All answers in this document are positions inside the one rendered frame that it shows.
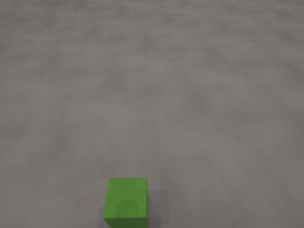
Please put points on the carton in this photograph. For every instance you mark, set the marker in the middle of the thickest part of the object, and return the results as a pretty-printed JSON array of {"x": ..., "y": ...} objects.
[{"x": 126, "y": 203}]

